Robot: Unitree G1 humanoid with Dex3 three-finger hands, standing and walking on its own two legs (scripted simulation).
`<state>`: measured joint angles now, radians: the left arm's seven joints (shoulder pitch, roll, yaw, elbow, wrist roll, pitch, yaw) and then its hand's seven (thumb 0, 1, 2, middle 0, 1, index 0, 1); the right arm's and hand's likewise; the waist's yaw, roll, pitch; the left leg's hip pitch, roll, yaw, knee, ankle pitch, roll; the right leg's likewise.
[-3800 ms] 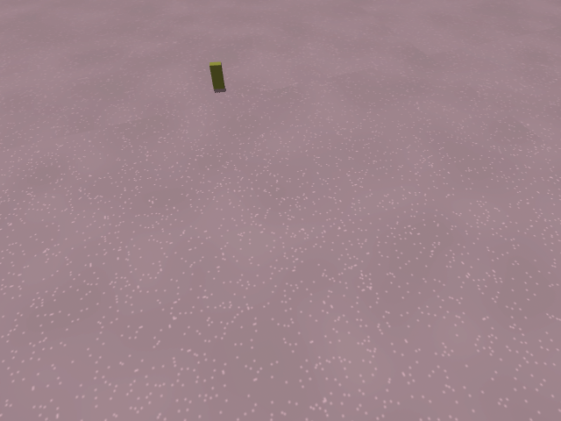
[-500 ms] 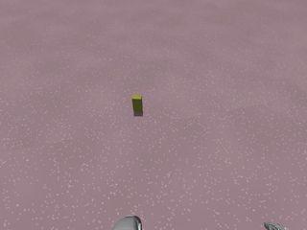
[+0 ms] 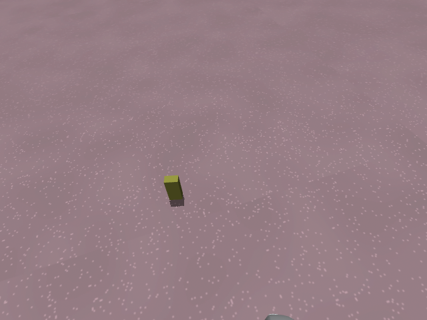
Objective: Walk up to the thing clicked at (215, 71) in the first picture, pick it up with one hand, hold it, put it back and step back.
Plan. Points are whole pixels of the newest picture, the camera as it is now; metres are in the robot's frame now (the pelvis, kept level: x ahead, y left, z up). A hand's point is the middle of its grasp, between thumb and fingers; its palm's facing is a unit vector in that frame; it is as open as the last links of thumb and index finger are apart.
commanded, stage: walk up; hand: left
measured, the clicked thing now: (173, 188) +0.87 +0.25 -0.67
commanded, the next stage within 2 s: none
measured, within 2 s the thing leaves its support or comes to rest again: neither
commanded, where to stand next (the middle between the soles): +0.54 +0.01 m, yaw +1 degrees
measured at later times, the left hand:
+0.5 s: hand (90, 292) +0.22 +0.30 -0.14, palm faces -0.03 -0.94 -0.35, open 7.4 cm
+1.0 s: hand (110, 222) +0.37 +0.28 -0.10, palm faces +0.01 -0.91 -0.42, open 7.4 cm
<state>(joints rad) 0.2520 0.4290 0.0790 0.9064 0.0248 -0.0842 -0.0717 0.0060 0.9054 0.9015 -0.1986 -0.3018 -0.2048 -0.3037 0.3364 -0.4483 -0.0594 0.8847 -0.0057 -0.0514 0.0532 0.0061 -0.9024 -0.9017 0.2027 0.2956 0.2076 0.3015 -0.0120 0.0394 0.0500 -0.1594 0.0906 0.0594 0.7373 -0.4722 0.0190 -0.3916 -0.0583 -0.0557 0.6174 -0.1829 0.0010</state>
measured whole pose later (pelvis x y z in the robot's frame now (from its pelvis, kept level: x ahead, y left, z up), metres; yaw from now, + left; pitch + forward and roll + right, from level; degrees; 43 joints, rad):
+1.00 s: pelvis +0.34 -0.01 +0.02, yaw +1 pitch -3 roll +0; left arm 0.33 0.40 0.04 0.87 0.01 -0.09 -0.04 0.00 0.90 0.90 -0.20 -0.30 -0.21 -0.30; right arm 0.27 -0.43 -0.06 0.88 -0.02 -0.03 0.08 0.01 -0.91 -0.90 0.20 0.30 0.20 0.30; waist 0.04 0.06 0.07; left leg -0.49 0.07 0.02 0.81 -0.31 0.01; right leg -0.23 -0.04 -0.07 0.52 -0.25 -0.02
